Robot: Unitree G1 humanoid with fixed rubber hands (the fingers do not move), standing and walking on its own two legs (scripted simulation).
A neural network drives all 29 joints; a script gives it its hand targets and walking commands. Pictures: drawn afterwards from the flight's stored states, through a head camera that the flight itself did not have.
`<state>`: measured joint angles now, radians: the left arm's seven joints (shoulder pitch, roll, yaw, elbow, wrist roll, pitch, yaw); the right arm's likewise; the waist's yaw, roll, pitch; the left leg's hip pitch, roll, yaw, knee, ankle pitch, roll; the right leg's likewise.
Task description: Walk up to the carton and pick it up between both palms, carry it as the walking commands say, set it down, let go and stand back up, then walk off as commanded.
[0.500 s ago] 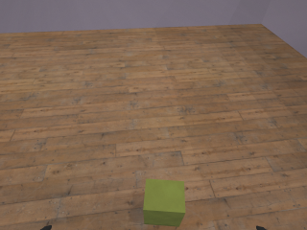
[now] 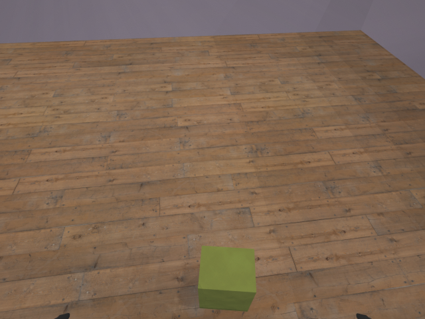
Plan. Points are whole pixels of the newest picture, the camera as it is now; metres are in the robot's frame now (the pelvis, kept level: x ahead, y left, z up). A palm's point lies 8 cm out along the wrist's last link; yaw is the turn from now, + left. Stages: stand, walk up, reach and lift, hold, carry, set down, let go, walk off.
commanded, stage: walk off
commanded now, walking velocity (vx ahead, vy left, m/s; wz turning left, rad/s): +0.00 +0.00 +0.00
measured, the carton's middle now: (225, 280) +0.39 -0.05 -0.64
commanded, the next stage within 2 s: stand in 1.60 s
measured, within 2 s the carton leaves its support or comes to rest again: neither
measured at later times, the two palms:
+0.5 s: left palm out of the picture +0.05 +0.24 -0.13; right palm out of the picture +0.04 -0.38 -0.12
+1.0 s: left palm out of the picture +0.05 +0.08 -0.16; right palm out of the picture +0.00 -0.45 -0.11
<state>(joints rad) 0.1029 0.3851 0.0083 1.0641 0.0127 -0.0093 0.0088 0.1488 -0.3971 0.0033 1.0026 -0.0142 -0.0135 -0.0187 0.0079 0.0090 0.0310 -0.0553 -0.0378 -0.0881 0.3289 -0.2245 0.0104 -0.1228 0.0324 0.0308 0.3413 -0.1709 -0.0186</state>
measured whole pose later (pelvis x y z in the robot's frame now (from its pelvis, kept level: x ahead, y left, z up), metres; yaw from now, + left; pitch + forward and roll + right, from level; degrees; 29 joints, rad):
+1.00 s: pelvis -0.01 -0.17 -0.01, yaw -5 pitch -1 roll -2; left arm 0.24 0.27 0.04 0.98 0.04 0.08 0.01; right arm 0.24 -0.24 -0.02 0.98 -0.03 0.04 -0.08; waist -0.02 -0.05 0.04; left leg -0.20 0.06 0.13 0.52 -0.31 0.04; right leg -0.42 0.11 0.02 1.00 -0.41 0.01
